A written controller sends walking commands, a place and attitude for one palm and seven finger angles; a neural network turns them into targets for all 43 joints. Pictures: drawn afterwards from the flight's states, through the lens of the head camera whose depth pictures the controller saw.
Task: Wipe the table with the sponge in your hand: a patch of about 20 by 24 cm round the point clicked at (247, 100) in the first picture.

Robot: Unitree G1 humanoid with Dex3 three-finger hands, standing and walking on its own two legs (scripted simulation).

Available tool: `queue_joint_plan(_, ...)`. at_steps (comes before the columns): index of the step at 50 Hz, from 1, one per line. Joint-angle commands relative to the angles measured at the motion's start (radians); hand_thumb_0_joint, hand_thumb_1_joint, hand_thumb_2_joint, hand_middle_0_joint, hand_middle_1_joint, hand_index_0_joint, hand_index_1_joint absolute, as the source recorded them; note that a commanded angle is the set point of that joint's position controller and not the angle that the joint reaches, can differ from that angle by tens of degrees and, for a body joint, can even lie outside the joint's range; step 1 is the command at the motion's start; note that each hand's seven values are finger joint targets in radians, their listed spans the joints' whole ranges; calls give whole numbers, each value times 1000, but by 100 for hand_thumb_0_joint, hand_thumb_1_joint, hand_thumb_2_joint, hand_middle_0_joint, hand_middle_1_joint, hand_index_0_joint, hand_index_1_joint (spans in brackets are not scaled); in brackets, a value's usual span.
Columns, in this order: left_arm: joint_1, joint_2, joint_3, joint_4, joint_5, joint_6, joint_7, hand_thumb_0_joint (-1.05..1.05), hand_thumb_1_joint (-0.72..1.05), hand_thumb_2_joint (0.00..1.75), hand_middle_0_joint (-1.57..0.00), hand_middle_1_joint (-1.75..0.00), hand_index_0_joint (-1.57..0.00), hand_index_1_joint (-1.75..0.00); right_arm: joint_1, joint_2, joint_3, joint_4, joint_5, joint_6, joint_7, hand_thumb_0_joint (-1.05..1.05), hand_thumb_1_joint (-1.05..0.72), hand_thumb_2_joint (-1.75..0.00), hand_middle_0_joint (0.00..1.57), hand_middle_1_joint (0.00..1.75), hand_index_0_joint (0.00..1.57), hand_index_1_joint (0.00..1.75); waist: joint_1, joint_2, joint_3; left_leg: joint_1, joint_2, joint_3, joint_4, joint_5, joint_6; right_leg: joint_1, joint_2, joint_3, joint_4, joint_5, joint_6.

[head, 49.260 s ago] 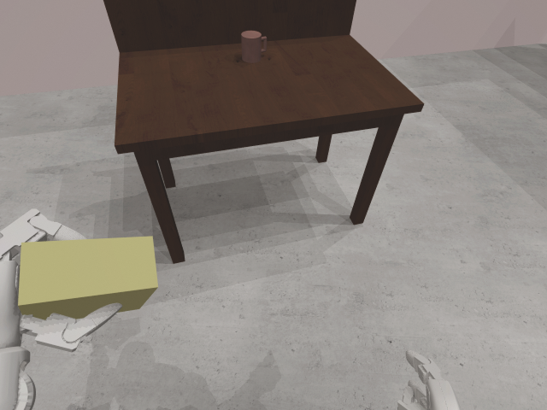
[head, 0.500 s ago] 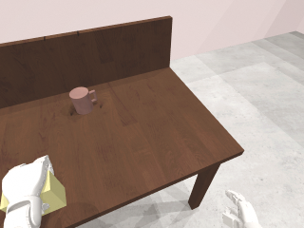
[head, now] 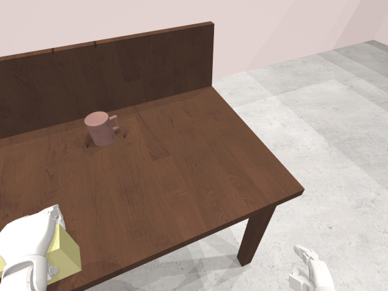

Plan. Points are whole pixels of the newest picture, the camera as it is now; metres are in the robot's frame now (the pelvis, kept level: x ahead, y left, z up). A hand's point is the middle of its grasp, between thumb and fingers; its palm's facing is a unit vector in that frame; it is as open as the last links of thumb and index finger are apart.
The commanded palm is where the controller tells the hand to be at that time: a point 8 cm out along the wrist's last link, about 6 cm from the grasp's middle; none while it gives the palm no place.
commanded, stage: lift the sponge slowly off the table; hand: left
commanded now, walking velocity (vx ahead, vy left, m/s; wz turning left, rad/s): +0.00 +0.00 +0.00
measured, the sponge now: (47, 262) +0.17 +0.35 -0.05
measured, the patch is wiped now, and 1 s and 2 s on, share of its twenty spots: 1.00 1.00 1.00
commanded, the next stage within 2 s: bring the sponge back beside the body in 1.86 s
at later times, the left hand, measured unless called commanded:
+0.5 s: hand (37, 258) +0.16 +0.33 +0.01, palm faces -0.04 -0.11 -0.99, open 9.8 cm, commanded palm +0.13 +0.32 +0.08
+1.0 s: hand (24, 250) +0.16 +0.33 +0.05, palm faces -0.01 -0.10 -1.00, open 9.8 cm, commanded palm +0.13 +0.33 +0.12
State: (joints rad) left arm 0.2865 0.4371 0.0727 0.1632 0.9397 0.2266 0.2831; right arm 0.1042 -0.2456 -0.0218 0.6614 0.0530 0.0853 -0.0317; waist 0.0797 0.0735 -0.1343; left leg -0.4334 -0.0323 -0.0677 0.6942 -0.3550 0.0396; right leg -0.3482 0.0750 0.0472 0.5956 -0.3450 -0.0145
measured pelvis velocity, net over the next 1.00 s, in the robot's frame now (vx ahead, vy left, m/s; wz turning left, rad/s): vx -0.02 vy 0.01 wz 0.01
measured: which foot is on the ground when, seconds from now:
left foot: down 0.00-1.00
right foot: down 0.00-1.00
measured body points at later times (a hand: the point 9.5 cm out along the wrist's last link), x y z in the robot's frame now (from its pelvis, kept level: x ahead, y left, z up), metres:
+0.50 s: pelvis -0.01 +0.01 +0.00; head -0.02 +0.00 +0.45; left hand +0.15 +0.33 +0.07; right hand +0.24 -0.19 -0.07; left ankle +0.00 +0.09 -0.72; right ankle -0.03 -0.12 -0.72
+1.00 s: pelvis -0.02 +0.01 +0.01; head -0.04 -0.01 +0.46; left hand +0.16 +0.33 +0.11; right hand +0.22 -0.20 -0.06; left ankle +0.00 +0.09 -0.72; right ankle -0.03 -0.12 -0.72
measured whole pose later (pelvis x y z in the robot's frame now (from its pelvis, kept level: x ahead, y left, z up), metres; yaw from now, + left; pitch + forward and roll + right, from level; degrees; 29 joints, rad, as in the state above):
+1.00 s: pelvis -0.02 +0.01 +0.01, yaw +1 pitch -2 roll -2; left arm 0.28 0.48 0.03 -0.01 0.91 0.28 0.14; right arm 0.04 -0.24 0.01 0.69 0.04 0.07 -0.06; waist 0.13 0.08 -0.04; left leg -0.24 -0.04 -0.07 0.56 -0.27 0.05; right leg -0.15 0.06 0.05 0.45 -0.27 -0.01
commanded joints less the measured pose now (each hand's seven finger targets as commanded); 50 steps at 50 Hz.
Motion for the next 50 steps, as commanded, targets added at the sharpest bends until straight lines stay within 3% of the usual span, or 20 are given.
queue_joint_plan(1,25,144,50,-106,-4,-2,-17,0,10,130,-120,-160,-120,-160,-184,-111,-32,-173,-1,-57,-2,0,-90,-90,20,30,20,30,15,-67,-77,91,0,-34,-87,264,16,44,-14,12,-75,327,-69)
queue_joint_plan(3,-1,154,54,-139,-5,-3,-14,0,10,130,-120,-160,-120,-160,-184,-112,-33,-176,-2,-60,-5,0,-90,-90,20,30,20,30,18,-28,-85,110,2,-37,-92,262,17,43,-10,7,-77,303,-71)
queue_joint_plan(5,4,180,79,-146,0,-3,-12,0,10,130,-120,-160,-120,-160,-187,-113,-34,-170,-4,-60,-5,0,-90,-90,20,30,20,30,21,-48,-89,117,3,-39,-90,286,16,55,-13,9,-78,334,-71)
queue_joint_plan(6,34,154,62,-154,-8,-2,-13,0,10,130,-120,-160,-120,-160,-190,-107,-33,-177,-3,-61,-7,0,-90,-90,20,30,20,30,24,-46,-84,118,4,-35,-94,283,17,59,-16,10,-79,329,-70)
queue_joint_plan(7,-8,193,90,-174,-6,-5,-12,0,10,130,-120,-160,-120,-160,-201,-114,-31,-170,-4,-60,-9,0,-90,-90,20,30,20,30,22,-23,-77,125,6,-42,-100,276,15,56,-11,25,-84,316,-75)
queue_joint_plan(16,6,167,61,-302,2,-2,-12,0,10,130,-120,-160,-120,-160,-216,-97,-29,-183,-8,-68,-6,0,-90,-90,20,30,20,30,30,14,-83,183,23,-58,-120,328,10,64,-12,4,-91,298,-77)
queue_joint_plan(18,-22,178,66,-317,7,5,-13,0,10,130,-120,-160,-120,-160,-222,-100,-24,-179,-10,-66,-8,0,-90,-90,20,30,20,30,35,19,-88,191,21,-70,-131,307,9,65,-5,-3,-97,261,-78)
queue_joint_plan(21,-108,180,44,-328,24,12,-15,0,10,130,-120,-160,-120,-160,-232,-97,-19,-174,-13,-68,-14,0,-90,-90,20,30,20,30,19,23,-48,200,27,-71,-143,275,10,40,-8,5,-113,215,-78)
queue_joint_plan(23,-126,221,83,-337,29,15,-16,0,10,130,-120,-160,-120,-160,-234,-101,-18,-169,-14,-68,-20,0,-90,-90,20,30,20,30,37,41,-79,213,21,-78,-152,271,10,71,-3,6,-116,212,-82)
queue_joint_plan(26,-149,218,70,-355,35,16,-24,0,10,130,-120,-160,-120,-160,-245,-96,-14,-164,-15,-67,-23,0,-90,-90,20,30,20,30,32,38,-82,235,21,-76,-155,296,7,83,-9,16,-125,232,-84)
queue_joint_plan(28,-153,206,55,-379,28,20,-32,0,10,130,-120,-160,-120,-160,-251,-94,-12,-167,-14,-71,-25,0,-90,-90,20,30,20,30,37,85,-88,247,21,-77,-167,289,6,96,-3,12,-128,222,-86)
queue_joint_plan(31,-135,184,33,-381,20,28,-52,0,10,130,-120,-160,-120,-160,-259,-92,-8,-164,-13,-70,-21,0,-90,-90,20,30,20,30,34,55,-71,247,25,-83,-181,298,2,99,-6,13,-139,226,-84)
queue_joint_plan(32,-122,208,63,-368,12,34,-56,0,10,130,-120,-160,-120,-160,-268,-96,-7,-160,-14,-70,-23,0,-90,-90,20,30,20,30,38,31,-47,243,26,-91,-191,281,2,103,0,27,-150,209,-87)
queue_joint_plan(34,-154,179,23,-377,10,42,-69,0,10,130,-120,-160,-120,-160,-268,-92,-3,-166,-11,-68,-22,0,-90,-90,20,30,20,30,27,16,-36,236,26,-82,-199,259,5,100,-6,16,-155,199,-81)
queue_joint_plan(37,-132,249,92,-357,9,54,-79,0,10,130,-120,-160,-120,-160,-276,-104,0,-155,-14,-61,-23,0,-90,-90,20,30,20,30,47,18,-34,237,21,-85,-217,256,3,136,-5,41,-171,196,-87)
queue_joint_plan(39,-172,224,60,-379,12,53,-87,0,10,130,-120,-160,-120,-160,-276,-96,1,-163,-11,-61,-24,0,-90,-90,20,30,20,30,39,11,-44,239,21,-76,-221,255,7,143,-9,24,-172,199,-82)
queue_joint_plan(41,-159,244,78,-378,13,52,-92,0,10,130,-120,-160,-120,-160,-282,-98,2,-156,-13,-61,-25,0,-90,-90,20,30,20,30,47,29,-49,255,15,-75,-221,275,9,160,-13,34,-183,222,-83)
queue_joint_plan(42,-166,287,118,-386,13,48,-90,0,10,130,-120,-160,-120,-160,-285,-106,1,-149,-16,-62,-26,0,-90,-90,20,30,20,30,52,54,-47,261,16,-82,-229,263,6,169,-6,55,-188,209,-88)
queue_joint_plan(43,-164,240,75,-402,13,47,-95,0,10,130,-120,-160,-120,-160,-282,-98,2,-162,-13,-64,-25,0,-90,-90,20,30,20,30,50,73,-42,258,13,-77,-231,257,9,170,-7,27,-187,206,-84)
queue_joint_plan(50,-209,283,110,-356,-6,38,-118,0,10,130,-120,-160,-120,-160,-281,-111,0,-138,-12,-72,-35,0,-90,-90,20,30,20,30,43,34,-13,272,10,-71,-242,241,12,169,-12,39,-220,198,-82)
